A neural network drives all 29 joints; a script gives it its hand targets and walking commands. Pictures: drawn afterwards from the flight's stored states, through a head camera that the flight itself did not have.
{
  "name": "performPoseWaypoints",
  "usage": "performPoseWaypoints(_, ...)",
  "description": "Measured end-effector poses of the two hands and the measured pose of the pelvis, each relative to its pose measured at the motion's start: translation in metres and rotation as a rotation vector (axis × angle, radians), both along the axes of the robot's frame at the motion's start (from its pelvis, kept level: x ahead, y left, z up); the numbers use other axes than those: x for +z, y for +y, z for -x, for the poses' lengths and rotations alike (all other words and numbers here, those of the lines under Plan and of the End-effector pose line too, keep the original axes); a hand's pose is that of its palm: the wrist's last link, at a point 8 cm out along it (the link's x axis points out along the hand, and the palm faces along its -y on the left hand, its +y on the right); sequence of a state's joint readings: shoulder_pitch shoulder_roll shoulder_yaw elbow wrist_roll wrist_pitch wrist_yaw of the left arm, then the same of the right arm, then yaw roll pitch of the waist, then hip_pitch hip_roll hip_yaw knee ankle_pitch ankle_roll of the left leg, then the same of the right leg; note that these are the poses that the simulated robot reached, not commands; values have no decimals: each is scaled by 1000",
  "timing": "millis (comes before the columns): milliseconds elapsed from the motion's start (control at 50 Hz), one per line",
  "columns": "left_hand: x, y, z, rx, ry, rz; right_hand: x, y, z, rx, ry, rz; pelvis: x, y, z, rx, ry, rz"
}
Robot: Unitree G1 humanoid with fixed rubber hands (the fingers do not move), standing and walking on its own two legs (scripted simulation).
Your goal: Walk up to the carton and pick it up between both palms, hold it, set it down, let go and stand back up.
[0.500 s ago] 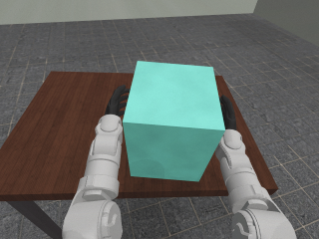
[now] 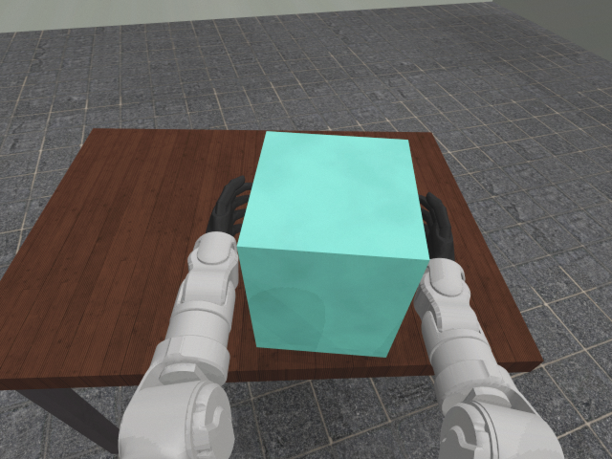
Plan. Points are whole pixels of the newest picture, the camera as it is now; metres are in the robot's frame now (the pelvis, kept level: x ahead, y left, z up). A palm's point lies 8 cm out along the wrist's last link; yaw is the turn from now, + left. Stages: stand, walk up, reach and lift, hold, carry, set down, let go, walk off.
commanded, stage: set down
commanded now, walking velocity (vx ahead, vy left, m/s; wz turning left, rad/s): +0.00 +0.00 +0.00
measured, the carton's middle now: (328, 248) +0.41 -0.02 +0.05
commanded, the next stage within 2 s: none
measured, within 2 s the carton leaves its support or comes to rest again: rests again in 1.02 s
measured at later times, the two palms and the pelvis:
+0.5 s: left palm (230, 241) +0.41 +0.12 +0.07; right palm (436, 264) +0.37 -0.17 +0.07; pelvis +0.00 +0.00 +0.00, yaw -1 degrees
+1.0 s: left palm (233, 253) +0.41 +0.12 +0.04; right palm (434, 272) +0.37 -0.17 +0.05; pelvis +0.00 +0.00 +0.00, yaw -1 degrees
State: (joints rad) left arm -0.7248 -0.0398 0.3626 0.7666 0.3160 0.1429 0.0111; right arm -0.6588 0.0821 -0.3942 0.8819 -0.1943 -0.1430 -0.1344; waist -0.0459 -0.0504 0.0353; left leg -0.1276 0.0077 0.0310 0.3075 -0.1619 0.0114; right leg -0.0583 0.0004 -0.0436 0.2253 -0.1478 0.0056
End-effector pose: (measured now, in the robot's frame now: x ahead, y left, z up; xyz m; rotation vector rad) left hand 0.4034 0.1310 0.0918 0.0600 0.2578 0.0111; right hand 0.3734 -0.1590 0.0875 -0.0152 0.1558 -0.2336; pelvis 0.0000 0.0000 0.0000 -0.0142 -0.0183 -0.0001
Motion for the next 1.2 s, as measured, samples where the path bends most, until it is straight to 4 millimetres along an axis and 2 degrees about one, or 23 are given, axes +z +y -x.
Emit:
performPoseWaypoints(260,-13,-6,-7,-18,16,5,-10,-5,-2,-16,17,11,0,1,-2,-8,39,0)
performPoseWaypoints(1040,-53,-8,-4,-31,40,10,-42,-7,4,-24,45,32,-1,-1,0,-14,126,-3)
performPoseWaypoints(1200,-55,-9,-6,-35,23,12,-46,-8,5,-33,33,37,-1,0,-2,-15,142,-1)
